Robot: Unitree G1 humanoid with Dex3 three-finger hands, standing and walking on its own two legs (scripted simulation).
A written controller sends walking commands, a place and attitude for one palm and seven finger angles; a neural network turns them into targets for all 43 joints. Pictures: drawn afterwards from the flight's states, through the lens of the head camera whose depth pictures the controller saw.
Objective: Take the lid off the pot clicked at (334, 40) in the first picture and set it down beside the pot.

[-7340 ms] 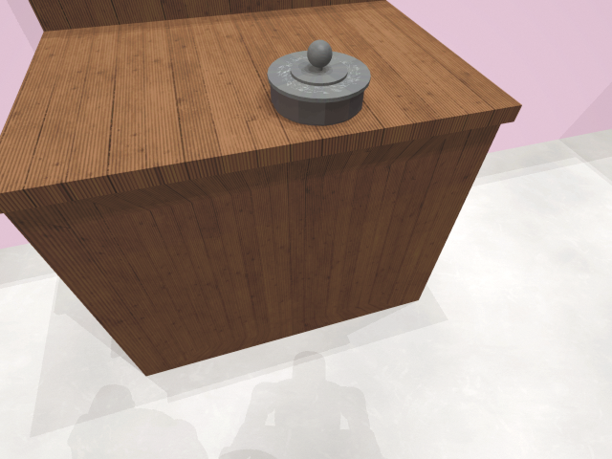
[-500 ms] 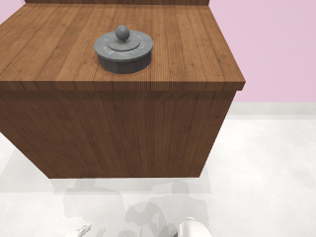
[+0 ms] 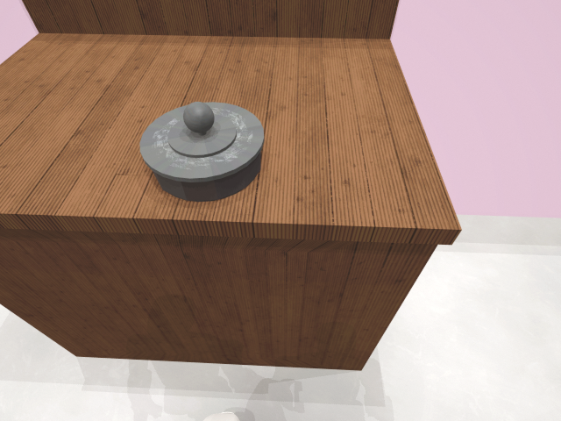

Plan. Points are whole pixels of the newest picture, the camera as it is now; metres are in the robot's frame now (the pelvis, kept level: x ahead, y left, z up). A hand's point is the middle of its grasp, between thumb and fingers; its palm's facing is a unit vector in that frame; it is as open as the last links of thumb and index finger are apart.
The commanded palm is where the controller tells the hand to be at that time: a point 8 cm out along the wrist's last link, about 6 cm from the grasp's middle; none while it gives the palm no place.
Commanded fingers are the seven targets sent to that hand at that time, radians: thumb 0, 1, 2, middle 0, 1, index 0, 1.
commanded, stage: come to a stop and stand still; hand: left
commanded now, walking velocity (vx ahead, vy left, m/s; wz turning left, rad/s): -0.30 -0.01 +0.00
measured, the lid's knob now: (198, 117) +0.51 +0.18 +0.16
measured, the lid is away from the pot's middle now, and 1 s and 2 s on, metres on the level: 0.00 0.00 0.00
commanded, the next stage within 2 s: look again from close up in 1.40 s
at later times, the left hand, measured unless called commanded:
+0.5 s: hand out of the picture +0.05 +0.18 -0.17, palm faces +0.03 -0.94 -0.33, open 7.4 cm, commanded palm none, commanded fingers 0.00 0.90 0.90 -0.20 -0.30 -0.20 -0.30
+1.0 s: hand out of the picture -0.04 +0.19 -0.18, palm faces +0.08 -0.97 -0.23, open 7.4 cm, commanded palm none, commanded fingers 0.00 0.90 0.90 -0.20 -0.30 -0.20 -0.30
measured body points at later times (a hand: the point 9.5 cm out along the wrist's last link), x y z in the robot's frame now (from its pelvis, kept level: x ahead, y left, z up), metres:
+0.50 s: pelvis +0.00 -0.03 -0.02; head +0.03 -0.06 +0.43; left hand +0.05 +0.23 -0.15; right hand +0.07 -0.27 -0.19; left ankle +0.06 +0.14 -0.74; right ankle -0.02 -0.13 -0.75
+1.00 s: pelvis -0.03 +0.00 -0.01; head -0.01 +0.01 +0.44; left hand -0.04 +0.24 -0.17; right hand +0.05 -0.24 -0.16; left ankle -0.03 +0.14 -0.75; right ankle -0.02 -0.13 -0.74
